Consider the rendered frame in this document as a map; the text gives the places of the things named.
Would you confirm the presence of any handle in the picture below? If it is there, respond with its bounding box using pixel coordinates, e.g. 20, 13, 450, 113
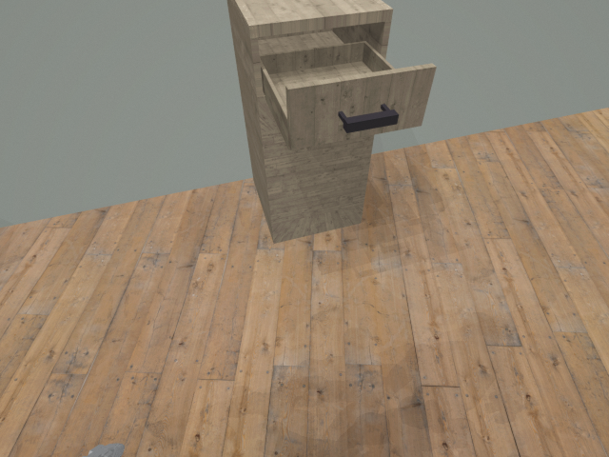
338, 104, 399, 133

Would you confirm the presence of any drawer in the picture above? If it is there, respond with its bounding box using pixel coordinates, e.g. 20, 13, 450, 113
260, 41, 436, 150

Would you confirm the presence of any cabinet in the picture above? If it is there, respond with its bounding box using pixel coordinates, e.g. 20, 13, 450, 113
227, 0, 393, 244

